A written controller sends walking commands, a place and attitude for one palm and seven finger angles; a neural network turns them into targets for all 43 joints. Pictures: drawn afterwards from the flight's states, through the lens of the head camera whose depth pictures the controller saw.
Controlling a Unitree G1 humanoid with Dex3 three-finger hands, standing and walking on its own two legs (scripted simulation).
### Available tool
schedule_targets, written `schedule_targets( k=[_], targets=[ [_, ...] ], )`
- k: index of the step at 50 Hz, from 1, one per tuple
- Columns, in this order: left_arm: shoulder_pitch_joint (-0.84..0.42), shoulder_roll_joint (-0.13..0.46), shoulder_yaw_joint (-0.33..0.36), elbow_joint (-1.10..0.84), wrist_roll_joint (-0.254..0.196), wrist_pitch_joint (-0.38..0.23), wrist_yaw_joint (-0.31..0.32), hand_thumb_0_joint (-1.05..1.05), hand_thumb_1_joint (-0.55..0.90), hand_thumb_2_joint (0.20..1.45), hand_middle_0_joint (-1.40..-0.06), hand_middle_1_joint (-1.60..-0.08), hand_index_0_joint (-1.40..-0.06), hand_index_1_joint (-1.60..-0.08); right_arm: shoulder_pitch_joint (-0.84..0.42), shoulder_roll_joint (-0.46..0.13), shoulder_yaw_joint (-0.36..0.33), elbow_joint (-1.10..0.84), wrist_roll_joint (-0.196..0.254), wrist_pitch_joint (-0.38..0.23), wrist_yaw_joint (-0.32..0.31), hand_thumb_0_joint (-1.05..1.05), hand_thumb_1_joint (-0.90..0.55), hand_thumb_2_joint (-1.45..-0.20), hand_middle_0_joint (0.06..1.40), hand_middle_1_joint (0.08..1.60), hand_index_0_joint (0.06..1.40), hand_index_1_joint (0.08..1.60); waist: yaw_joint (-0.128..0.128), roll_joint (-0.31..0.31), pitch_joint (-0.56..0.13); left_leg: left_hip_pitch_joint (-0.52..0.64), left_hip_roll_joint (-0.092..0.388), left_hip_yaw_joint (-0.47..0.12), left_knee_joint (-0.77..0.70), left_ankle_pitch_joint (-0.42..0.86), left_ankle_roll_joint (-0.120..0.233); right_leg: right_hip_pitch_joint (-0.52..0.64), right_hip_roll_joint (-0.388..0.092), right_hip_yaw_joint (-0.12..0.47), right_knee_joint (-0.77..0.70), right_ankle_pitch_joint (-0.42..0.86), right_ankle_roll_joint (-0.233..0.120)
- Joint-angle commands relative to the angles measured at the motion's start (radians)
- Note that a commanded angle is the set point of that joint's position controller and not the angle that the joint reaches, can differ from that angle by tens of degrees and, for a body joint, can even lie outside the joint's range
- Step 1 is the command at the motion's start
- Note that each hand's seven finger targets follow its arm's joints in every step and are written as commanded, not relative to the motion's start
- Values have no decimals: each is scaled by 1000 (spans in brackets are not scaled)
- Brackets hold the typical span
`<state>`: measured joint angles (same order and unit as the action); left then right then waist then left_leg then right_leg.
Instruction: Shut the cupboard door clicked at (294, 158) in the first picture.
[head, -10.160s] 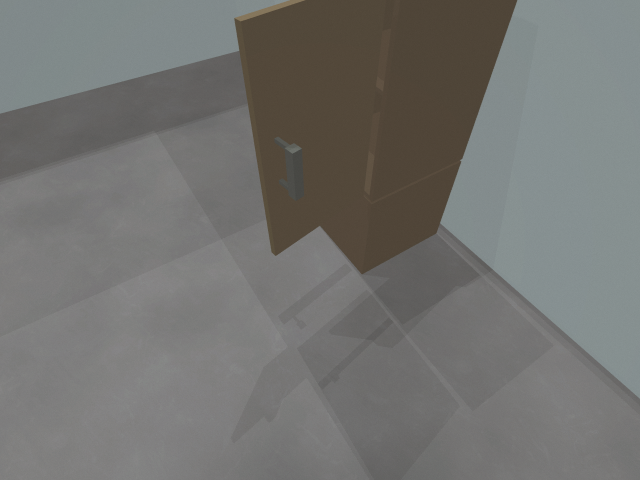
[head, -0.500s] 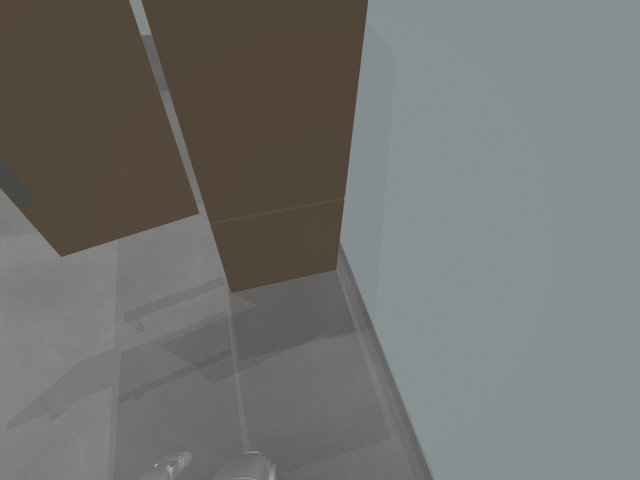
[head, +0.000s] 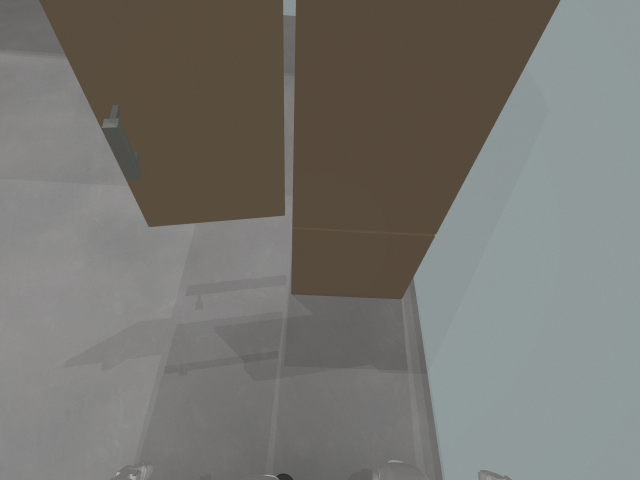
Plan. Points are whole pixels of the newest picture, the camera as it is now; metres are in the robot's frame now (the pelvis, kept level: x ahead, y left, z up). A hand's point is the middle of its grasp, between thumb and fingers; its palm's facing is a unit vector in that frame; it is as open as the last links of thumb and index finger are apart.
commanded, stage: turn to face it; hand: left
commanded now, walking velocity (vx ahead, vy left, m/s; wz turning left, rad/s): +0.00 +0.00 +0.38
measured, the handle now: (124, 143) +0.65 +0.42 -0.05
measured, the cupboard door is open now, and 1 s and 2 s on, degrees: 100 100 100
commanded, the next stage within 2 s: take the last steps up to it in 0.30 s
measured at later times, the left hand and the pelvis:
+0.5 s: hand out of the picture +0.03 +0.14 -0.17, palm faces +0.23 -0.95 -0.23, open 7.3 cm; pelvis +0.03 -0.05 +0.00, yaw +12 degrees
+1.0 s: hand (191, 469) +0.14 +0.18 -0.17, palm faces +0.33 -0.92 -0.23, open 7.4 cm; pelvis +0.14 -0.02 -0.01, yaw +18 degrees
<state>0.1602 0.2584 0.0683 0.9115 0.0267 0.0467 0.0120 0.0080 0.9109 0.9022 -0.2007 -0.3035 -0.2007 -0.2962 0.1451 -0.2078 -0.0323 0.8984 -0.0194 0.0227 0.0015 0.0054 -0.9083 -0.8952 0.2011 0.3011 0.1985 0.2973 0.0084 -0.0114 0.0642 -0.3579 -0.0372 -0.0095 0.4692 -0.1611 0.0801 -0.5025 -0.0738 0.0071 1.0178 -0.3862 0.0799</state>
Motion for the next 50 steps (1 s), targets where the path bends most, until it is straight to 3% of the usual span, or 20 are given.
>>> schedule_targets(
  k=[1, 8, 9, 10, 11, 14, 19, 24, 27, 28, 29, 30, 31, 34, 40, 43, 44, 46, 47, 50],
  targets=[
    [-22, 62, 2, -84, -9, -21, 3, 0, 900, 900, -200, -300, -200, -300, 88, -206, -64, -28, -6, -11, -14, 0, -900, -900, 200, 300, 200, 300, -47, 128, -153, 229, 260, -308, -130, 185, 96, -16, 22, 2, -94, -38, -4],
    [98, 70, 6, -55, -18, -37, 15, 0, 900, 900, -200, -300, -200, -300, 28, -177, -67, -33, 5, 3, -13, 0, -900, -900, 200, 300, 200, 300, 17, 126, -160, 30, 177, -304, -29, 156, 31, 378, 61, -12, -566, 146, -41],
    [126, 122, 17, -51, -11, -47, 21, 0, 900, 900, -200, -300, -200, -300, 30, -138, -62, -38, 14, 2, -7, 0, -900, -900, 200, 300, 200, 300, 28, -4, -167, -97, 107, -239, 72, 8, -25, 499, -65, 126, -684, 147, -79],
    [122, 187, 29, -53, 1, -53, 23, 0, 900, 900, -200, -300, -200, -300, 33, -87, -54, -54, 18, 0, -1, 0, -900, -900, 200, 300, 200, 300, 26, -230, -130, -208, -37, -48, 250, -282, -103, 490, -300, 348, -758, 203, -189],
    [100, 208, 24, -72, 0, -50, 19, 0, 900, 900, -200, -300, -200, -300, 18, -113, -60, -63, 5, 6, 7, 0, -900, -900, 200, 300, 200, 300, 30, -183, -96, -176, -28, -35, 458, -421, -106, 353, -394, 355, -767, 262, -265],
    [34, 105, 7, -69, -9, -64, 25, 0, 900, 900, -200, -300, -200, -300, 29, -111, -61, -14, 3, 21, 4, 0, -900, -900, 200, 300, 200, 300, -18, -212, -64, -230, 29, -35, 661, -324, -127, 414, -241, 153, -660, 679, -245],
    [151, 126, 10, -11, -5, -71, 22, 0, 900, 900, -200, -300, -200, -300, -51, -68, -36, -3, 11, 15, 5, 0, -900, -900, 200, 300, 200, 300, 33, -163, -101, -164, 18, 47, 414, -327, -143, 559, -217, 55, -588, 968, -215],
    [184, 154, 20, 35, -2, -76, 11, 0, 900, 900, -200, -300, -200, -300, -61, -70, -23, 7, 9, -3, 11, 0, -900, -900, 200, 300, 200, 300, 47, -193, -84, -51, 8, 84, 197, -273, -121, 529, -245, 78, -611, 731, -210],
    [124, 149, 22, 43, -9, -75, -4, 0, 900, 900, -200, -300, -200, -300, 30, -96, -24, 33, 1, -21, 9, 0, -900, -900, 200, 300, 200, 300, -21, -139, -62, 213, -2, 102, -31, -133, -89, 312, -209, 25, -540, 426, -155],
    [95, 120, 18, 25, -15, -70, -11, 0, 900, 900, -200, -300, -200, -300, 110, -157, -37, 50, -6, -31, 2, 0, -900, -900, 200, 300, 200, 300, -68, 12, -86, 378, 102, -41, -88, -126, -26, 134, -134, -39, -379, 275, -110],
    [70, 56, 5, -16, -18, -68, -23, 0, 900, 900, -200, -300, -200, -300, 218, -261, -62, 64, -20, -33, -3, 0, -900, -900, 200, 300, 200, 300, -108, 296, -119, 505, 360, -382, -163, -98, 106, -92, 7, -163, -112, -148, -53],
    [-14, 65, -3, -45, -6, -64, -18, 0, 900, 900, -200, -300, -200, -300, 260, -272, -60, 73, -15, -25, -10, 0, -900, -900, 200, 300, 200, 300, -131, 247, -94, 416, 422, -459, -221, -173, 184, -150, 9, -82, 54, -256, -68],
    [-52, 61, 0, -47, -4, -63, -18, 0, 900, 900, -200, -300, -200, -300, 220, -239, -53, 61, -11, -29, -17, 0, -900, -900, 200, 300, 200, 300, -106, 196, -30, 312, 385, -438, -245, -283, 188, -173, -16, -29, 119, -205, -79],
    [26, 51, -4, 2, 1, -60, -36, 0, 900, 900, -200, -300, -200, -300, 107, -168, -28, 30, -10, -52, -23, 0, -900, -900, 200, 300, 200, 300, -19, 166, 8, 200, 289, -271, -270, -218, 123, -95, -42, -24, 74, -46, -80],
    [20, 8, -21, 2, -1, -65, -39, 0, 900, 900, -200, -300, -200, -300, 149, -161, -29, 69, -7, -62, -16, 0, -900, -900, 200, 300, 200, 300, -13, 101, -12, 164, 238, -150, -248, -118, 116, 115, 6, -104, -273, 18, -72],
    [98, 24, -9, 26, 1, -75, -37, 0, 900, 900, -200, -300, -200, -300, 144, -139, -27, 90, -1, -57, -14, 0, -900, -900, 200, 300, 200, 300, 34, 72, -11, 66, 186, -99, -140, -164, 67, 334, 38, -119, -472, 120, -72],
    [159, 50, 2, 49, 2, -81, -32, 0, 900, 900, -200, -300, -200, -300, 138, -119, -24, 92, 5, -59, -12, 0, -900, -900, 200, 300, 200, 300, 60, 18, -19, -12, 128, -53, -43, -206, 28, 459, 11, -70, -544, 109, -84],
    [326, 196, 36, 87, 2, -93, -18, 0, 900, 900, -200, -300, -200, -300, 138, -69, -19, 47, 6, -59, 0, 0, -900, -900, 200, 300, 200, 300, 114, -289, -64, -290, -15, 87, 394, -453, -60, 667, -379, 468, -814, -106, -260],
    [326, 166, 37, 86, -5, -94, -2, 0, 900, 900, -200, -300, -200, -300, 90, -106, -30, 39, 1, -51, 1, 0, -900, -900, 200, 300, 200, 300, 115, -223, -24, -298, 58, 10, 547, -448, -65, 566, -420, 518, -861, -175, -316],
    [199, 69, 15, 65, -3, -104, 4, 0, 900, 900, -200, -300, -200, -300, 58, -60, -30, 59, -6, -46, 15, 0, -900, -900, 200, 300, 200, 300, 47, -150, 29, -270, 124, -19, 577, -248, -81, 388, -318, 245, -846, 25, -265]
  ],
)
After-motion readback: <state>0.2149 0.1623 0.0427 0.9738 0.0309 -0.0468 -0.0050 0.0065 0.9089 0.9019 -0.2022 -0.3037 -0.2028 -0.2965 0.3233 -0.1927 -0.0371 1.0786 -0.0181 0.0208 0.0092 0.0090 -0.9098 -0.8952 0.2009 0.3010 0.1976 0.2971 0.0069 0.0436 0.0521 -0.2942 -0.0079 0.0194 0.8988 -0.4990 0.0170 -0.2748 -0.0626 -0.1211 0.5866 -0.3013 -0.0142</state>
